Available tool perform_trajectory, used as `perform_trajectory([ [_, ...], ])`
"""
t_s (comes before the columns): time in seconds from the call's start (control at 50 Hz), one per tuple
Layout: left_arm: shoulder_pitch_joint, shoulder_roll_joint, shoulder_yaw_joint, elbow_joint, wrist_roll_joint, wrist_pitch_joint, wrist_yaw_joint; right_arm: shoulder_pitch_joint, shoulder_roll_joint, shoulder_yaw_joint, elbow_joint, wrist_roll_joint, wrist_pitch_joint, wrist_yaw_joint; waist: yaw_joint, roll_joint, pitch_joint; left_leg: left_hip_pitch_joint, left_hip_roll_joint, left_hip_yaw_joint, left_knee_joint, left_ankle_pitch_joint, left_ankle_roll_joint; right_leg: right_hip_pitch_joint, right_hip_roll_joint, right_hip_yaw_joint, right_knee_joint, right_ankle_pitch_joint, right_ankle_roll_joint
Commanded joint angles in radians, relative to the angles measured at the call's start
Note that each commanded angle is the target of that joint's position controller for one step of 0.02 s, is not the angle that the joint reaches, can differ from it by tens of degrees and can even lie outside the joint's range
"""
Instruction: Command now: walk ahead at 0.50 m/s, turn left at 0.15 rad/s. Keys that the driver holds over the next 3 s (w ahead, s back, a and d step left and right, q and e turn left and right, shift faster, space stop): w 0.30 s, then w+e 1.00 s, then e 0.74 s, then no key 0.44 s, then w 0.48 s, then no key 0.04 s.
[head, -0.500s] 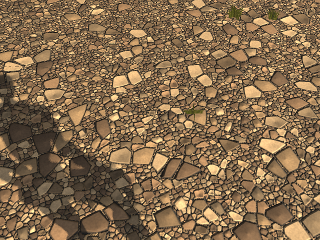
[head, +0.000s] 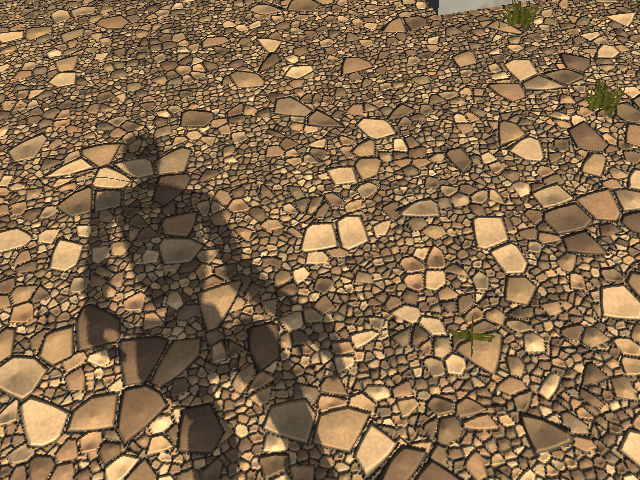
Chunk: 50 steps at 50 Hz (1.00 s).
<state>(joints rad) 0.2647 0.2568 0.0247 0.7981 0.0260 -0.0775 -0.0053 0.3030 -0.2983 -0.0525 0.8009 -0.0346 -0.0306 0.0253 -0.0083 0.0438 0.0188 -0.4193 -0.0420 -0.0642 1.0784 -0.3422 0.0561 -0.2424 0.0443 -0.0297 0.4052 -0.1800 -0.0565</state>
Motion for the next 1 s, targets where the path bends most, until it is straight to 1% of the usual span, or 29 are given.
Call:
perform_trajectory([
  [0.02,0.069,0.112,0.029,-0.009,-0.015,-0.031,-0.004,0.033,-0.055,-0.008,-0.050,-0.010,0.003,0.011,-0.008,-0.142,-0.022,-0.161,0.054,-0.015,-0.014,0.049,-0.020,0.141,-0.255,0.258,-0.220,0.216,-0.139],
  [0.1,0.112,0.111,0.031,0.029,-0.019,-0.025,-0.006,-0.138,-0.029,0.012,-0.102,-0.010,0.000,0.019,0.018,-0.128,0.027,-0.234,0.106,0.053,-0.187,0.180,-0.051,0.147,-0.225,0.172,-0.276,0.244,-0.144],
  [0.16,0.156,0.122,0.034,0.059,-0.020,-0.021,-0.009,-0.246,-0.002,0.031,-0.132,0.000,-0.006,0.023,0.048,-0.133,0.036,-0.170,0.102,0.103,-0.360,0.264,-0.051,0.146,-0.205,0.115,-0.269,0.315,-0.127],
  [0.22,0.198,0.141,0.039,0.088,-0.015,-0.016,-0.007,-0.299,-0.015,0.033,-0.147,0.006,-0.011,0.017,0.063,-0.134,0.039,-0.119,0.084,0.122,-0.454,0.268,-0.027,0.195,-0.235,0.116,-0.236,0.368,-0.116],
  [0.28,0.193,0.156,0.043,0.107,-0.011,-0.008,0.000,-0.275,-0.036,0.025,-0.144,0.002,-0.017,0.005,0.034,-0.129,0.033,-0.039,0.055,0.132,-0.520,0.191,0.016,0.254,-0.266,0.115,-0.149,0.524,-0.099],
  [0.3,0.185,0.162,0.043,0.112,-0.013,-0.005,0.002,-0.202,-0.045,0.018,-0.119,-0.003,-0.022,-0.002,-0.002,-0.119,-0.003,0.060,0.027,0.143,-0.562,0.176,0.033,0.262,-0.254,0.095,-0.053,0.642,-0.086],
  [0.32,0.191,0.149,0.038,0.118,-0.018,-0.001,0.003,-0.066,-0.066,0.006,-0.071,-0.014,-0.033,-0.011,-0.058,-0.080,-0.076,0.254,0.015,0.137,-0.619,0.201,0.058,0.212,-0.212,0.067,0.120,0.671,-0.067],
  [0.34,0.177,0.118,0.026,0.091,-0.023,-0.003,0.002,0.110,-0.130,-0.015,-0.036,-0.034,-0.043,-0.025,-0.131,-0.005,-0.193,0.506,0.183,-0.039,-0.641,0.120,0.104,0.039,-0.164,0.039,0.374,0.432,-0.047],
  [0.36,0.272,0.001,0.001,0.059,-0.043,-0.002,0.001,0.162,-0.235,-0.040,-0.033,-0.044,-0.039,-0.031,-0.092,0.223,-0.300,0.743,0.479,-0.478,-0.729,0.045,0.203,-0.295,0.003,-0.034,0.718,-0.248,-0.007],
  [0.38,0.239,0.127,0.034,0.082,-0.015,0.010,0.012,0.136,-0.191,-0.038,-0.033,0.003,-0.025,-0.027,-0.096,0.109,-0.264,0.651,0.482,-0.570,-0.793,-0.007,0.219,-0.374,-0.009,0.077,0.827,-0.325,-0.022],
  [0.4,0.173,0.127,0.041,0.070,-0.014,0.012,0.008,0.042,-0.125,-0.020,-0.040,0.010,-0.025,-0.025,-0.056,0.051,-0.114,0.523,0.433,-0.409,-0.815,0.001,0.193,-0.396,-0.058,0.103,0.827,-0.243,-0.030],
  [0.42,0.138,0.098,0.034,0.069,-0.017,0.012,0.001,-0.010,-0.071,-0.006,-0.041,0.011,-0.033,-0.021,-0.035,0.029,-0.042,0.414,0.383,-0.288,-0.859,0.078,0.164,-0.372,-0.093,0.098,0.777,-0.178,-0.027],
  [0.44,0.130,0.086,0.036,0.077,-0.015,0.021,-0.003,-0.033,-0.043,0.001,-0.036,0.008,-0.042,-0.023,-0.015,0.038,-0.009,0.353,0.340,-0.197,-0.888,0.133,0.128,-0.337,-0.112,0.092,0.738,-0.147,-0.023],
  [0.46,0.144,0.077,0.036,0.086,-0.002,0.035,-0.010,-0.037,-0.027,0.006,-0.024,0.010,-0.050,-0.026,0.007,0.056,0.005,0.305,0.309,-0.128,-0.908,0.195,0.105,-0.300,-0.122,0.089,0.715,-0.129,-0.013],
  [0.5,0.140,0.052,0.036,0.090,0.001,0.054,-0.022,-0.013,-0.030,0.003,-0.006,0.012,-0.068,-0.027,0.021,0.037,0.003,0.290,0.300,-0.052,-0.928,0.303,0.101,-0.291,-0.117,0.081,0.715,-0.090,-0.004],
  [0.54,0.081,0.040,0.037,0.071,0.002,0.063,-0.032,0.009,-0.044,-0.004,0.012,0.020,-0.078,-0.029,0.026,0.025,0.022,0.308,0.295,0.018,-0.948,0.357,0.098,-0.358,-0.128,0.074,0.697,-0.027,0.003],
  [0.6,-0.022,0.031,0.036,0.035,0.003,0.067,-0.042,0.052,-0.037,-0.004,0.039,0.018,-0.077,-0.033,0.012,0.020,0.048,0.343,0.284,0.100,-0.957,0.413,0.094,-0.451,-0.137,0.061,0.627,0.072,0.016],
  [0.66,-0.130,0.011,0.024,-0.004,0.002,0.062,-0.052,0.070,-0.034,-0.003,0.060,0.018,-0.075,-0.035,-0.004,0.021,0.071,0.347,0.259,0.187,-0.950,0.474,0.080,-0.434,-0.126,0.013,0.453,0.170,0.020],
  [0.74,-0.254,0.006,0.012,-0.056,0.007,0.060,-0.063,0.135,-0.057,-0.008,0.100,0.017,-0.069,-0.045,-0.037,0.018,0.092,0.432,0.288,0.249,-0.919,0.590,0.069,-0.396,-0.104,-0.069,0.283,0.177,-0.015],
  [0.8,-0.251,0.023,0.018,-0.069,0.011,0.061,-0.060,0.141,-0.081,-0.013,0.117,0.013,-0.055,-0.055,-0.018,0.033,0.068,0.523,0.307,0.294,-0.807,0.884,0.055,-0.326,-0.051,-0.115,0.227,0.065,-0.066],
  [0.84,-0.156,0.048,0.032,-0.048,0.013,0.060,-0.050,0.126,-0.112,-0.021,0.120,0.010,-0.040,-0.061,0.030,0.060,0.000,0.552,0.314,0.318,-0.618,1.138,0.051,-0.200,0.018,-0.144,0.215,-0.050,-0.113],
  [0.86,-0.058,0.070,0.046,-0.020,0.015,0.054,-0.044,0.122,-0.125,-0.025,0.117,0.010,-0.030,-0.061,0.071,0.058,-0.060,0.523,0.314,0.321,-0.454,1.127,0.049,-0.079,0.049,-0.136,0.177,-0.079,-0.142],
  [0.88,0.101,0.112,0.069,0.029,0.025,0.047,-0.031,0.103,-0.128,-0.025,0.103,0.013,-0.025,-0.057,0.149,0.010,-0.142,0.389,0.295,0.333,-0.209,0.950,0.023,0.150,0.040,-0.074,0.092,-0.058,-0.183],
  [0.9,0.178,0.225,0.104,0.039,0.032,0.049,-0.014,0.128,-0.044,-0.006,0.054,0.022,-0.031,-0.047,0.143,-0.156,-0.245,0.064,0.210,0.331,0.134,0.340,-0.020,0.440,-0.230,0.299,0.068,-0.138,-0.275],
  [0.92,0.148,0.287,0.117,0.016,-0.001,0.060,-0.013,0.078,-0.049,-0.012,-0.015,0.026,-0.041,-0.031,0.110,-0.244,-0.311,-0.242,0.001,0.161,0.392,-0.219,-0.061,0.573,-0.406,0.806,-0.099,-0.078,-0.407],
  [0.94,0.126,0.253,0.111,0.025,-0.017,0.070,-0.005,-0.041,-0.081,-0.015,-0.035,0.015,-0.051,-0.027,0.125,-0.087,-0.181,-0.352,0.080,0.036,0.372,-0.115,-0.050,0.501,-0.371,0.652,-0.128,-0.035,-0.365],
  [0.96,0.075,0.205,0.098,0.029,-0.022,0.068,0.001,-0.050,-0.067,-0.008,-0.042,0.025,-0.065,-0.023,0.086,-0.059,-0.073,-0.332,0.120,0.039,0.284,-0.023,-0.045,0.359,-0.343,0.528,-0.145,0.043,-0.325],
  [0.98,0.027,0.159,0.086,0.027,-0.020,0.062,0.004,-0.029,-0.063,-0.009,-0.024,0.023,-0.066,-0.025,0.033,-0.010,-0.007,-0.266,0.152,0.040,0.184,0.011,-0.048,0.236,-0.284,0.435,-0.162,0.155,-0.274],
  [1.0,-0.002,0.137,0.079,0.025,-0.027,0.054,0.008,-0.014,-0.060,-0.009,-0.021,0.004,-0.050,-0.026,-0.002,-0.013,0.013,-0.201,0.165,0.036,0.127,0.017,-0.062,0.154,-0.236,0.364,-0.172,0.241,-0.250],
])
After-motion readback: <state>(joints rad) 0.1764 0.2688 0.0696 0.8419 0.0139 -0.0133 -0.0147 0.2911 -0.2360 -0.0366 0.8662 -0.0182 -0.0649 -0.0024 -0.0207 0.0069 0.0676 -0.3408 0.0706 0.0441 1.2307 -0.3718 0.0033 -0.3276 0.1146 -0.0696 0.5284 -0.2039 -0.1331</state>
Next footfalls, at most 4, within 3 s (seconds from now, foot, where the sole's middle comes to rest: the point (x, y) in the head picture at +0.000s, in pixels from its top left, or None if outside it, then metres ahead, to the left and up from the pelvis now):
0.34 left None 0.32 0.12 -0.78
0.88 right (391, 438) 0.58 -0.09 -0.78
1.40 left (372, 298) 0.94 -0.07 -0.78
1.88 right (446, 355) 0.77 -0.23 -0.78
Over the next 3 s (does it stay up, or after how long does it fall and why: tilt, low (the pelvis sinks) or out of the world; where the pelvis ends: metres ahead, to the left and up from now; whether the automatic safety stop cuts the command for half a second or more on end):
stays up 0.87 -0.24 0.00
